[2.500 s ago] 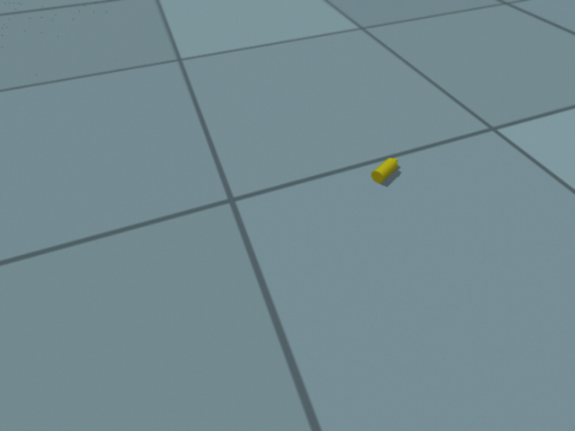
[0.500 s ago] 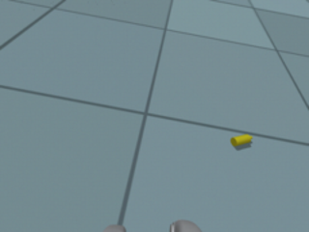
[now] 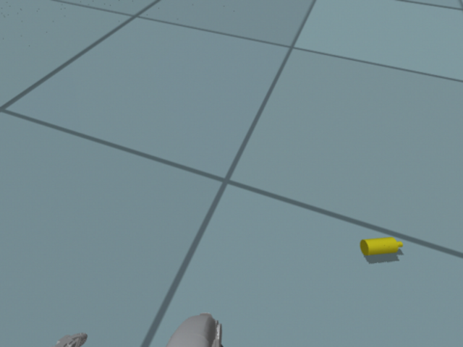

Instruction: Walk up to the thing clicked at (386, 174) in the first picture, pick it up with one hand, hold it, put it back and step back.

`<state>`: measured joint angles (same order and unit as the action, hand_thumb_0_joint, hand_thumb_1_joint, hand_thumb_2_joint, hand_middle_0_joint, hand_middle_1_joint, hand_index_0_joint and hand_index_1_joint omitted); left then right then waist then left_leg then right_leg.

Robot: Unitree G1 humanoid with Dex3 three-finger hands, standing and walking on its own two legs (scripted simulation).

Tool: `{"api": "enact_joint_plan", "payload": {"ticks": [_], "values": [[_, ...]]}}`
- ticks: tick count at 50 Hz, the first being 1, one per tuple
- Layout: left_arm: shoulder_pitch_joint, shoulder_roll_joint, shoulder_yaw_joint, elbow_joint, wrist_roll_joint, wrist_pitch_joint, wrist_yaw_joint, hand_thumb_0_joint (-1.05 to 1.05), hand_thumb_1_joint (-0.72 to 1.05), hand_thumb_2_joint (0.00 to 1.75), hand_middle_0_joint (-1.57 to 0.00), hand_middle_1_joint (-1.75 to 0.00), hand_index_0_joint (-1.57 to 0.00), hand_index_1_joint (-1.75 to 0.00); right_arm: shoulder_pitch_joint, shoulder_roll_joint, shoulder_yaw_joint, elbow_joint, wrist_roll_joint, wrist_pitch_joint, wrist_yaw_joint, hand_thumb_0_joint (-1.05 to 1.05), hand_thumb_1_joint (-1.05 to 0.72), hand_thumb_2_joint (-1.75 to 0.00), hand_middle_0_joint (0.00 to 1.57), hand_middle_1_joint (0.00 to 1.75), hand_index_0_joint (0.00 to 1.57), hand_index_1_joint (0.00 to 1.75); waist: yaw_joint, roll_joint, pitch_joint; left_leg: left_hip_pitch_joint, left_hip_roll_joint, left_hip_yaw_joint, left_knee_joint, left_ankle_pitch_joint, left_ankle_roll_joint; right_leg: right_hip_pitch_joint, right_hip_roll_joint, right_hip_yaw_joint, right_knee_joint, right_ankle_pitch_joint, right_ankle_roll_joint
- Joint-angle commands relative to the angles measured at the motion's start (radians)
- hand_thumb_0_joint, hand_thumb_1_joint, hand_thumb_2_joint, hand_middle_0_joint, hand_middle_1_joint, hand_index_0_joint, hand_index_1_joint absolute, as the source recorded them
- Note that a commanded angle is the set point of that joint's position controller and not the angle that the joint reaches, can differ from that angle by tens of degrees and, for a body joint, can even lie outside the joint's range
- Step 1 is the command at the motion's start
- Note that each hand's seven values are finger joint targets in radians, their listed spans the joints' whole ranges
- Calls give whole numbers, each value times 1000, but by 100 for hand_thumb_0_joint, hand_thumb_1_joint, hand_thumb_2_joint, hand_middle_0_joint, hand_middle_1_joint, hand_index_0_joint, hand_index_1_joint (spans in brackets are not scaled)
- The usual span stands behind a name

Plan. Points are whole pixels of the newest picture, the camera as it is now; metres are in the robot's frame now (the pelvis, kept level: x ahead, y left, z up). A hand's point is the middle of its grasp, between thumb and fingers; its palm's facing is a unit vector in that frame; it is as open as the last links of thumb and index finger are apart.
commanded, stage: walk up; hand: left
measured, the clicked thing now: (382, 245) +0.67 -0.63 -0.72
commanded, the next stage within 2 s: none
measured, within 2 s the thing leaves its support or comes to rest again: neither
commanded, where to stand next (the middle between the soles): +0.29 -0.90 m, yaw +11 degrees
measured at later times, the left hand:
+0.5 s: hand (206, 324) +0.18 +0.08 -0.16, palm faces +0.00 -0.92 -0.39, open 7.4 cm
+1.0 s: hand (309, 323) +0.20 -0.13 -0.17, palm faces +0.01 -0.94 -0.35, open 7.4 cm
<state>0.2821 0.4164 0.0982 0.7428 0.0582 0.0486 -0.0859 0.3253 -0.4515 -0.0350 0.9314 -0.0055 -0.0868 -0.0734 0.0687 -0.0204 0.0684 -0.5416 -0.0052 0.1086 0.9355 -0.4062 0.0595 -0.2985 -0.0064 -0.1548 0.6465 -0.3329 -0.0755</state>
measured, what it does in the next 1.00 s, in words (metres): steps to the right: left foot, then right foot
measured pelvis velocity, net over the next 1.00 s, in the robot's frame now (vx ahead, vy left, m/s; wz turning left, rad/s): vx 0.12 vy -0.43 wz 0.10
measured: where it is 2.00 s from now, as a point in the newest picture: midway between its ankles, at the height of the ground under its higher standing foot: outside the picture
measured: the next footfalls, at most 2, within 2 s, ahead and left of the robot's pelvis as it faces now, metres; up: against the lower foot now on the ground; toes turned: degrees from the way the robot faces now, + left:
left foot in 0.10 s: +0.14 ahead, +0.04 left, +0.00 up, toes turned +7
right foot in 0.48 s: +0.16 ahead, -0.41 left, +0.00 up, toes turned +2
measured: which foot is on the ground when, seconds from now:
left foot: up 0.00-0.08, down 0.10-0.48, up 0.50-0.70, down 0.72-1.00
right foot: down 0.00-0.10, up 0.12-0.46, down 0.48-0.72, up 0.74-1.00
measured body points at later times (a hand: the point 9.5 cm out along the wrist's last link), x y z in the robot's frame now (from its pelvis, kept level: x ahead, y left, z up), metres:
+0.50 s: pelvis +0.07 -0.23 -0.03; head +0.09 -0.19 +0.41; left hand +0.18 +0.13 -0.13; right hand +0.11 -0.62 -0.08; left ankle +0.10 +0.02 -0.71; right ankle +0.12 -0.41 -0.73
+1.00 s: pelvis +0.12 -0.43 -0.02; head +0.15 -0.38 +0.42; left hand +0.20 -0.08 -0.14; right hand +0.17 -0.80 -0.07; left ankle +0.16 -0.23 -0.72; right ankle +0.19 -0.63 -0.68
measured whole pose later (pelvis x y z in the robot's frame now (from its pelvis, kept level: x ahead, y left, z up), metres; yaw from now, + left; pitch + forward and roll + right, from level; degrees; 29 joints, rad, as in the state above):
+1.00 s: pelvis +0.12 -0.43 -0.02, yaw +6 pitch -2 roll +0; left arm 0.21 0.51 0.12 0.74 0.05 0.12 -0.10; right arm 0.39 -0.48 -0.05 0.87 -0.03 -0.09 -0.09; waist -0.02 -0.11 0.11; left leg -0.46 0.14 -0.02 0.80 -0.33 0.01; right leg -0.57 -0.09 0.11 1.09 -0.44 0.01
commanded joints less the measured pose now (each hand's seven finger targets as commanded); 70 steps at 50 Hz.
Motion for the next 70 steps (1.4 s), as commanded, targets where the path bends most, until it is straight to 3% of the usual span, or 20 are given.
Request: {"api": "enact_joint_plan", "payload": {"ticks": [1, 3, 5, 6, 10, 18, 23, 24, 25, 26, 34, 37, 41, 49, 53, 55, 63, 65, 67, 70], "values": [[-121, 212, 61, -144, 7, -15, 7, 0, 90, 90, -20, -30, -20, -30, 194, -212, -70, -23, 4, -23, -25, 0, -90, -90, 20, 30, 20, 30, -77, -108, -45, 189, 40, -22, -235, 156, 18, -17, -238, 247, -236, 106, -163], [-115, 167, 36, -175, 1, -12, 4, 0, 90, 90, -20, -30, -20, -30, 331, -256, -90, -4, -2, -31, -41, 0, -90, -90, 20, 30, 20, 30, -143, 34, -118, 493, 68, -95, -430, 285, 34, -159, -147, 132, 61, 258, -70], [-19, 148, 39, -176, 6, 2, 11, 0, 90, 90, -20, -30, -20, -30, 289, -382, -122, -88, -28, -25, -68, 0, -90, -90, 20, 30, 20, 30, -111, 166, -138, 594, 487, -823, -606, 115, 182, -474, 6, 210, 469, -186, 86], [-9, 263, 68, -160, 13, 17, 17, 0, 90, 90, -20, -30, -20, -30, 221, -402, -125, -112, 16, -22, -71, 0, -90, -90, 20, 30, 20, 30, -114, 58, -140, 534, 573, -894, -594, 112, 290, -491, -20, 295, 628, -244, 106], [-20, 253, 77, -117, 5, 24, 9, 0, 90, 90, -20, -30, -20, -30, 114, -303, -90, -105, 3, -30, -54, 0, -90, -90, 20, 30, 20, 30, -61, 31, -56, 255, 339, -388, -523, 192, 170, -351, -65, 336, 610, -68, 75], [-90, 243, 83, -115, -2, 44, -36, 0, 90, 90, -20, -30, -20, -30, 68, -428, -126, -101, -32, -36, -37, 0, -90, -90, 20, 30, 20, 30, -91, 226, -24, 93, 304, -337, -533, -223, 174, -287, -114, 210, 376, -101, 98], [183, 255, 116, 8, 2, 26, -16, 0, 90, 90, -20, -30, -20, -30, -25, -342, -87, -79, -41, 3, -39, 0, -90, -90, 20, 30, 20, 30, 83, 14, -127, -130, 155, -83, -100, -101, 65, 171, 10, 68, -15, -63, 74], [234, 321, 128, 12, 26, 17, -5, 0, 90, 90, -20, -30, -20, -30, -6, -223, -49, -82, -33, 12, -41, 0, -90, -90, 20, 30, 20, 30, 128, -267, -77, -335, 65, 21, 216, -201, 19, 189, -96, 272, -169, -213, 27], [92, 408, 128, -52, 19, 3, 9, 0, 90, 90, -20, -30, -20, -30, -12, -202, -51, -110, -12, 12, -56, 0, -90, -90, 20, 30, 20, 30, 52, -334, -37, -396, -13, -57, 310, -237, -5, 76, -288, 710, -384, -196, -95], [-12, 425, 125, -83, -5, -3, 17, 0, 90, 90, -20, -30, -20, -30, -54, -253, -68, -102, -7, 12, -67, 0, -90, -90, 20, 30, 20, 30, 9, -246, -14, -320, 59, -142, 325, -183, -2, 13, -328, 789, -433, -247, -144], [-187, 225, 34, -126, 1, 15, 20, 0, 90, 90, -20, -30, -20, -30, 317, -233, -70, 67, 16, -28, -44, 0, -90, -90, 20, 30, 20, 30, -149, -160, -79, 339, 27, -56, -331, 210, 4, -169, -148, 261, 23, 254, -146], [-64, 244, 34, -123, 1, 34, 34, 0, 90, 90, -20, -30, -20, -30, 240, -445, -132, -45, 1, -32, -75, 0, -90, -90, 20, 30, 20, 30, -119, 26, -121, 492, 548, -867, -590, 151, 161, -467, -24, 311, 510, -219, 43], [-67, 276, 63, -89, -11, 31, 26, 0, 90, 90, -20, -30, -20, -30, 144, -354, -111, -62, 7, -28, -69, 0, -90, -90, 20, 30, 20, 30, -73, 74, -29, 270, 343, -455, -500, 118, 162, -383, -60, 358, 578, -80, 50], [-116, 257, 74, -112, -5, 42, -14, 0, 90, 90, -20, -30, -20, -30, 117, -411, -137, -99, -30, -18, -47, 0, -90, -90, 20, 30, 20, 30, -100, 219, -39, 102, 298, -343, -428, -94, 181, -283, -83, 198, 397, -160, 88], [121, 268, 107, -19, 4, 34, -6, 0, 90, 90, -20, -30, -20, -30, 3, -350, -108, -92, -39, 10, -45, 0, -90, -90, 20, 30, 20, 30, 63, 61, -121, -169, 164, -129, -127, -136, 67, 128, 5, 101, 82, -92, 55], [41, 405, 112, -72, 16, 11, 14, 0, 90, 90, -20, -30, -20, -30, -23, -210, -70, -123, -11, 29, -60, 0, -90, -90, 20, 30, 20, 30, 55, -334, -12, -387, -23, -75, 346, -244, -9, -54, -275, 767, -383, -329, -83], [-177, 265, 49, -107, 11, 23, 24, 0, 90, 90, -20, -30, -20, -30, 218, -245, -83, 49, 20, 4, -43, 0, -90, -90, 20, 30, 20, 30, -86, -232, -14, 149, 29, -36, -81, -28, 9, -153, -178, 388, -155, 34, -188], [-190, 212, 23, -127, 4, 32, 26, 0, 90, 90, -20, -30, -20, -30, 329, -232, -83, 60, 7, -16, -51, 0, -90, -90, 20, 30, 20, 30, -131, -117, -67, 373, 56, -129, -397, 162, 4, -207, -120, 290, 86, 177, -131], [-110, 143, 2, -136, -6, 28, 31, 0, 90, 90, -20, -30, -20, -30, 253, -401, -129, -23, -32, -30, -77, 0, -90, -90, 20, 30, 20, 30, -92, 123, -53, 547, 441, -737, -518, 344, 97, -522, 38, 282, 417, -143, 28], [-125, 269, 48, -121, 1, 37, 45, 0, 90, 90, -20, -30, -20, -30, 185, -374, -127, -52, 10, -22, -83, 0, -90, -90, 20, 30, 20, 30, -77, 13, -77, 436, 440, -563, -412, 536, 218, -461, -18, 407, 646, -172, 40]]}}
